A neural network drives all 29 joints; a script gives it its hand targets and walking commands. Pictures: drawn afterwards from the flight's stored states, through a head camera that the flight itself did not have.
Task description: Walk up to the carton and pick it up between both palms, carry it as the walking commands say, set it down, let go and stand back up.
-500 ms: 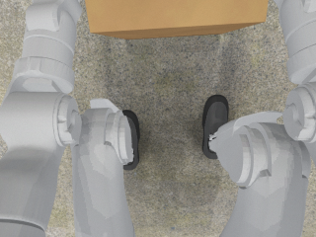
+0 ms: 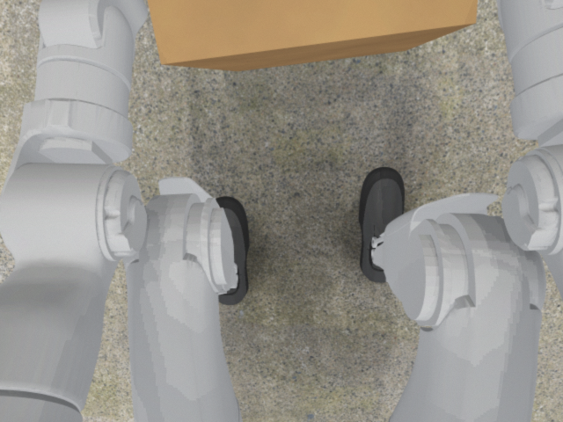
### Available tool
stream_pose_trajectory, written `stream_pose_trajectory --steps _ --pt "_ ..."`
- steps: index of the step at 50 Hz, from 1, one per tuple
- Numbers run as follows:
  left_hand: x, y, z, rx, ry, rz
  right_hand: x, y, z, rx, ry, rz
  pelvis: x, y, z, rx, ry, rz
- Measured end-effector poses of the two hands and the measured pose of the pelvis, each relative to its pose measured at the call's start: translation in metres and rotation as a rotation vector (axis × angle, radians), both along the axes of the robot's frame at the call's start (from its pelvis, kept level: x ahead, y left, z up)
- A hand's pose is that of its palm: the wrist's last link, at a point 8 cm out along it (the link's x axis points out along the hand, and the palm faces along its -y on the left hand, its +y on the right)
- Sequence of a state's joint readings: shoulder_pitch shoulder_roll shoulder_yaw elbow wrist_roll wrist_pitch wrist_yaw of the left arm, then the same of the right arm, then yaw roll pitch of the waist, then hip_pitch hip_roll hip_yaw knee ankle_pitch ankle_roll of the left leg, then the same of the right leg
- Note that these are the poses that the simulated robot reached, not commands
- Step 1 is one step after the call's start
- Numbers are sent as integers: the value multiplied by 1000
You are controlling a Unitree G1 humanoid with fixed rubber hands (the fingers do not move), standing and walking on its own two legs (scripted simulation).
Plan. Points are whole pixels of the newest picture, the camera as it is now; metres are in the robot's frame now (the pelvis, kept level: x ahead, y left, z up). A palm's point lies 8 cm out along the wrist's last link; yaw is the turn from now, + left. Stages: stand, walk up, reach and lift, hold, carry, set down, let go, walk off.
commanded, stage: reach and lift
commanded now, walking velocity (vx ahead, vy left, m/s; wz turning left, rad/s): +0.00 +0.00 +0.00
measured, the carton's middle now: out of the picture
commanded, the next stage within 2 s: none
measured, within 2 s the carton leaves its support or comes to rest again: neither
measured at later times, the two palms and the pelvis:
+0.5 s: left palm out of the picture +0.57 +0.17 -0.07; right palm out of the picture +0.59 -0.17 -0.05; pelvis -0.01 +0.01 +0.03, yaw -1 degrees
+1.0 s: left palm out of the picture +0.55 +0.17 +0.00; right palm out of the picture +0.56 -0.17 +0.03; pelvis -0.03 +0.01 +0.07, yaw +0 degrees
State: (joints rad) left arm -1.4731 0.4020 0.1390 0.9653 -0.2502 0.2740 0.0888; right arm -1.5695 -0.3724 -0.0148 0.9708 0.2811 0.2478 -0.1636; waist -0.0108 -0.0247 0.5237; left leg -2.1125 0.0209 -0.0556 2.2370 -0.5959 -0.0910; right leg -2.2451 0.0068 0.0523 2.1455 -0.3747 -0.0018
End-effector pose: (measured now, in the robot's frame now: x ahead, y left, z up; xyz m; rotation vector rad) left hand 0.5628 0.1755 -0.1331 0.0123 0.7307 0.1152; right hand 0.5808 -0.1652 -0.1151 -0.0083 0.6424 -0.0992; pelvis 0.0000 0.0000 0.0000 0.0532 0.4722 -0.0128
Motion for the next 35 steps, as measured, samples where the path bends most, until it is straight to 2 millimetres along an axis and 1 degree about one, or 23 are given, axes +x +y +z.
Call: stream_pose_trajectory --steps 3,9,16,23,28,35 --pt "3 -2 4 0 -3 -6 1 -2 5 6 -4 -14 0 2 1 -5 0 0" --pt "10 -4 15 6 -33 -24 7 -4 20 4 -32 -22 0 5 5 -16 6 0" --pt "9 -4 24 16 -8 -43 7 -3 32 -31 -8 -2 -1 8 15 -23 11 1" --pt "11 -6 53 35 -35 -61 8 -5 62 -34 -36 -4 -4 8 26 -24 -6 2" --pt "6 -11 70 55 -39 -81 2 -9 78 -14 -39 -21 -10 6 33 -21 -24 2" --pt "-5 -12 76 56 -9 -84 -9 -11 84 -12 -11 -23 -19 5 41 -17 -28 2"
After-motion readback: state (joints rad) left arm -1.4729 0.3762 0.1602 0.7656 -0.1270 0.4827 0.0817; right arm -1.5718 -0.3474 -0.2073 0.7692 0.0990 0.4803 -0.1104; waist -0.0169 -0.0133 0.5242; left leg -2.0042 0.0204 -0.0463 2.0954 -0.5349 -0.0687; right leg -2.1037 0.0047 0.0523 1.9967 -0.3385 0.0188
